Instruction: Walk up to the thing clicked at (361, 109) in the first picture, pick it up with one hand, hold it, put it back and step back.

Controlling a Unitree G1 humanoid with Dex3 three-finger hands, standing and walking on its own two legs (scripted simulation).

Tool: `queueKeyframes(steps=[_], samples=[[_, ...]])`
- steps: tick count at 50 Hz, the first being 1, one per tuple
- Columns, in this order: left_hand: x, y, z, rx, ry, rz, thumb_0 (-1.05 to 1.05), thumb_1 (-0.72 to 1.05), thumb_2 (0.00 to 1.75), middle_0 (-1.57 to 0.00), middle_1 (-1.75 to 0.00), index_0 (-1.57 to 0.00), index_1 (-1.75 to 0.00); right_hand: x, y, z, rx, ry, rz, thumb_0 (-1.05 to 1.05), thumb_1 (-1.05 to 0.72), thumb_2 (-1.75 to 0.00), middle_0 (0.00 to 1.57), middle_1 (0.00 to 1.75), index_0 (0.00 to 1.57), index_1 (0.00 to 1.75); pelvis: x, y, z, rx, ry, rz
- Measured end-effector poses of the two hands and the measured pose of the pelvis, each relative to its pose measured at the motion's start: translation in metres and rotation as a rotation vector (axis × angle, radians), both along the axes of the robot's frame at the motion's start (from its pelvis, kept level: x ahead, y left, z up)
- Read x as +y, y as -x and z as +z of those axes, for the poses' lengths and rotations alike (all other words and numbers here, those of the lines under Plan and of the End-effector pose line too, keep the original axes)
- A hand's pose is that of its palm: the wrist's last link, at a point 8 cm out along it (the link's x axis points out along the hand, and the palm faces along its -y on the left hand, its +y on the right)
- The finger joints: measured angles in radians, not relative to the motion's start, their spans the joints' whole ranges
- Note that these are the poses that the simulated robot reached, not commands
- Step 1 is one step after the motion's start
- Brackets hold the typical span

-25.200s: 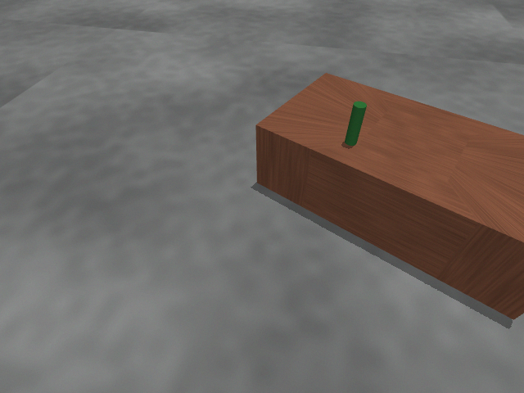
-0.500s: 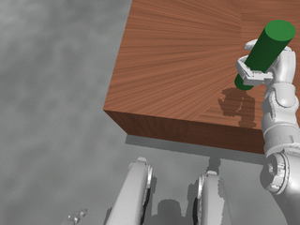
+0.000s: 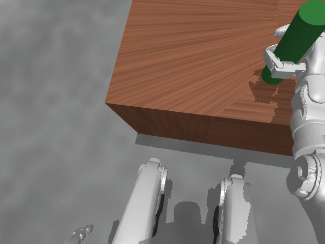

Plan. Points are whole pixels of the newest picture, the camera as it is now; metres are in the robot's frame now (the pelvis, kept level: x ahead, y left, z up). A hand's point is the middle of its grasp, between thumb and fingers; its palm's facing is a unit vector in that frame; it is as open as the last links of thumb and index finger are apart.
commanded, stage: lower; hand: right
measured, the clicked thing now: (289, 50) +0.56 -0.17 +0.02
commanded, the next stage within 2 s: loosen in 0.46 s
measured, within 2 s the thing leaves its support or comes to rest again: rests again in 1.66 s
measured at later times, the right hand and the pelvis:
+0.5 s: hand (280, 59) +0.56 -0.16 -0.02, palm faces +0.05 +1.00 -0.03, open 7.0 cm; pelvis -0.01 +0.00 -0.03, yaw +0 degrees
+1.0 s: hand (281, 55) +0.57 -0.16 -0.01, palm faces +0.05 +1.00 -0.03, open 9.4 cm; pelvis -0.01 +0.00 -0.04, yaw +0 degrees
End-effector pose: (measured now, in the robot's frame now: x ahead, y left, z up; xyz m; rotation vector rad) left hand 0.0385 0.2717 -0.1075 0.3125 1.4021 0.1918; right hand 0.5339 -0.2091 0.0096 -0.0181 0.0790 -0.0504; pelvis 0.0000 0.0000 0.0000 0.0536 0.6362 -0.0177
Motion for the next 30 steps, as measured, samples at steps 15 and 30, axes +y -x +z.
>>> queueKeyframes(steps=[15,30], samples=[[0.004,0.014,-0.018,0.034,-0.016,0.011,0.00,0.91,0.89,-0.20,-0.30,-0.20,-0.29,-0.003,-0.007,-0.018,-0.004,0.009,0.002,-0.03,0.05,-1.10,0.87,1.03,0.93,1.01,-0.002,0.005,-0.023,0.010,0.000,0.000],[0.007,0.021,-0.033,0.047,-0.027,0.002,0.00,0.91,0.88,-0.20,-0.30,-0.20,-0.29,-0.007,-0.007,-0.022,-0.020,0.011,0.007,-0.03,0.05,-1.10,0.88,1.03,0.93,1.02,-0.002,0.011,-0.040,0.005,0.000,-0.006]])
